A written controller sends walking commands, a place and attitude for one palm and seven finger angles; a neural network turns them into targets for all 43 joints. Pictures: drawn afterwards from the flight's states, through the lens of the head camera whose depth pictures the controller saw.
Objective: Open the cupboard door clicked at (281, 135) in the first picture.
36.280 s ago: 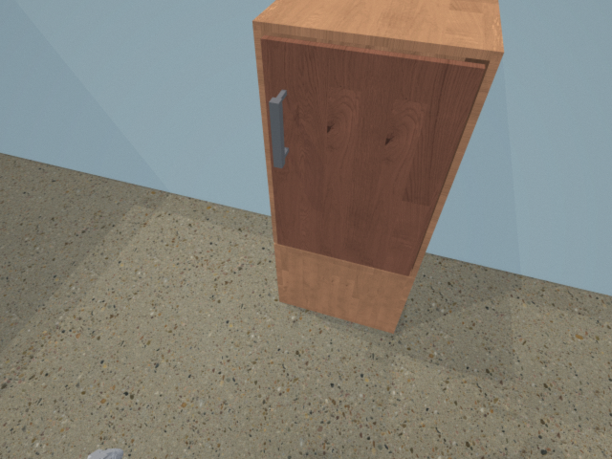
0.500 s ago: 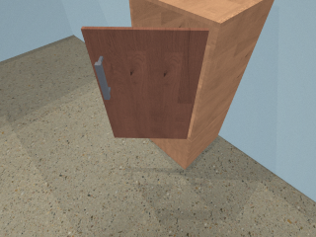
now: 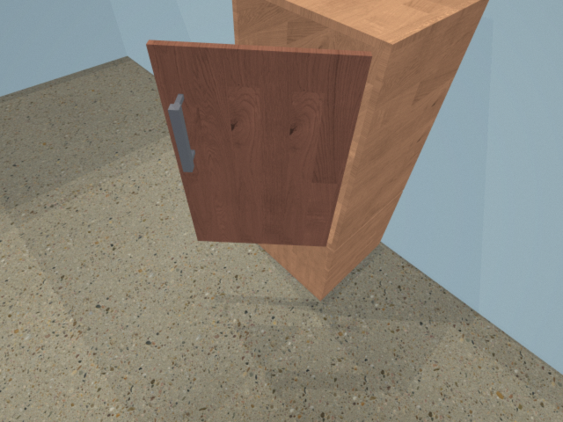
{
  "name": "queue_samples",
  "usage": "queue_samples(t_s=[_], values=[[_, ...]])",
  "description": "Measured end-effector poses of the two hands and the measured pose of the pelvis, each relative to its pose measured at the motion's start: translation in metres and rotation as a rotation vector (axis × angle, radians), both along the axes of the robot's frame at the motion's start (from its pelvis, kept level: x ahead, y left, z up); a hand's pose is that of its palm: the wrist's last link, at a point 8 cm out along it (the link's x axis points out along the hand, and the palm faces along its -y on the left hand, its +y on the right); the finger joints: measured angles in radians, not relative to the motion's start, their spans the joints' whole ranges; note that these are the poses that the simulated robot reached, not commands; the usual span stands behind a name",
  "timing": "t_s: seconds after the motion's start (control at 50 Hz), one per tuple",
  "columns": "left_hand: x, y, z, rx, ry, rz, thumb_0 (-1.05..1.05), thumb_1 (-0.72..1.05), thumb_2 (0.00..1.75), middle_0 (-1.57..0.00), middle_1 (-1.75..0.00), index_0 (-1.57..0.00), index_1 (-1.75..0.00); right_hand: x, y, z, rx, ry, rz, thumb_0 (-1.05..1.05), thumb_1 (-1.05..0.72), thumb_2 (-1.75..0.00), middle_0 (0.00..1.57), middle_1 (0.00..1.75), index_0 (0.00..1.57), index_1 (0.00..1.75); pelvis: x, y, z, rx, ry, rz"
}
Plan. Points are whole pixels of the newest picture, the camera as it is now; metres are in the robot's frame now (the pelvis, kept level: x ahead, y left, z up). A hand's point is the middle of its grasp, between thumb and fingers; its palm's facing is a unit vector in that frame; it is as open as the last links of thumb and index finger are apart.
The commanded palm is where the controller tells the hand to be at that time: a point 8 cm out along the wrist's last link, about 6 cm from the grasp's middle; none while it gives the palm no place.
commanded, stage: look again from close up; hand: left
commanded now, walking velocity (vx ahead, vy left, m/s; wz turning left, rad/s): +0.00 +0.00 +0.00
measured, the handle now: (184, 134) +0.63 +0.23 +0.03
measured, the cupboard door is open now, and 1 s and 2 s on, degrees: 44 44 44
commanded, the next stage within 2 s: shuffle to correct the standing spot in 0.46 s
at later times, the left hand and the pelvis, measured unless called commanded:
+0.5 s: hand out of the picture +0.04 +0.21 -0.18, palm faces -0.01 -0.97 -0.24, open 7.4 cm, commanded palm none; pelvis +0.01 +0.02 -0.01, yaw -1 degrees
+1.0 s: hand out of the picture +0.02 +0.19 -0.20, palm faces +0.01 -0.99 -0.16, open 7.4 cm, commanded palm none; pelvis +0.07 +0.02 -0.02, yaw -2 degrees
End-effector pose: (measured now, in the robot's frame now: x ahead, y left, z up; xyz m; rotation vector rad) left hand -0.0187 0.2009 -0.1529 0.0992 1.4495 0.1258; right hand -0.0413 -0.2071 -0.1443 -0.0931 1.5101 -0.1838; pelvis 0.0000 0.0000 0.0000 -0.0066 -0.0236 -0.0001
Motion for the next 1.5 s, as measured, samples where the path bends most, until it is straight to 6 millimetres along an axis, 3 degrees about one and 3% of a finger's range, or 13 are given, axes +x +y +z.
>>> queue_samples(t_s=[0.18,0.44,0.72,0.86,0.98,1.04,1.14,1.26,1.38,1.5], values=[[0.019,0.028,0.002,0.056,-0.072,-0.029,0.00,0.91,0.90,-0.20,-0.30,-0.20,-0.30,0.044,0.004,-0.013,-0.005,-0.149,0.050,0.02,-0.94,-0.90,0.20,0.30,0.20,0.30,0.004,0.017,-0.009,-0.005,0.005,0.001],[0.049,0.059,0.009,0.102,-0.139,-0.060,0.00,0.91,0.90,-0.20,-0.30,-0.20,-0.30,0.087,-0.003,-0.002,-0.037,-0.257,0.082,0.00,-0.92,-0.90,0.20,0.30,0.19,0.30,0.008,0.023,-0.007,0.011,0.008,-0.018],[0.044,0.052,0.004,0.075,-0.089,-0.067,0.00,0.91,0.90,-0.20,-0.30,-0.20,-0.30,0.088,-0.018,0.001,-0.056,-0.216,0.082,0.00,-0.91,-0.90,0.20,0.30,0.19,0.30,0.016,0.017,-0.007,0.019,0.016,-0.025],[0.033,0.037,-0.003,0.044,-0.026,-0.025,0.00,0.91,0.90,-0.20,-0.30,-0.20,-0.30,0.087,-0.016,-0.008,-0.037,-0.148,0.072,0.00,-0.91,-0.90,0.20,0.30,0.19,0.30,0.040,0.012,-0.013,0.006,0.026,-0.017],[0.029,0.036,-0.014,0.013,0.061,0.004,0.00,0.91,0.90,-0.20,-0.30,-0.20,-0.30,0.111,-0.005,-0.008,-0.054,-0.154,0.067,0.00,-0.91,-0.90,0.20,0.30,0.19,0.30,0.067,0.020,-0.018,0.013,0.020,-0.027],[0.048,0.038,-0.011,0.019,0.077,-0.017,0.00,0.91,0.90,-0.20,-0.30,-0.20,-0.30,0.113,0.002,-0.004,-0.059,-0.172,0.044,0.00,-0.91,-0.90,0.20,0.30,0.19,0.30,0.075,0.021,-0.014,0.011,0.013,-0.039],[0.109,0.036,-0.002,0.042,-0.035,-0.031,0.00,0.91,0.90,-0.20,-0.30,-0.20,-0.30,0.104,0.013,-0.003,-0.016,-0.092,0.033,0.00,-0.91,-0.90,0.20,0.30,0.19,0.30,0.084,0.016,-0.006,0.013,0.014,-0.031],[0.164,0.036,0.004,0.114,-0.163,-0.067,0.01,0.93,0.90,-0.20,-0.30,-0.20,-0.30,0.110,0.003,-0.021,0.029,-0.052,-0.002,0.00,-0.91,-0.90,0.20,0.30,0.20,0.30,0.094,-0.002,-0.015,0.029,0.012,-0.032],[0.181,0.027,0.007,0.112,-0.224,-0.086,0.00,0.92,0.90,-0.20,-0.30,-0.20,-0.30,0.134,-0.017,-0.020,-0.005,-0.104,-0.002,0.00,-0.92,-0.90,0.20,0.30,0.20,0.30,0.086,-0.006,-0.014,0.024,0.023,-0.018],[0.172,0.027,-0.001,0.058,-0.245,-0.070,0.00,0.91,0.90,-0.20,-0.30,-0.20,-0.30,0.151,-0.023,-0.004,-0.064,-0.205,0.033,0.00,-0.92,-0.90,0.20,0.30,0.19,0.30,0.074,0.004,-0.013,0.019,0.024,-0.024]])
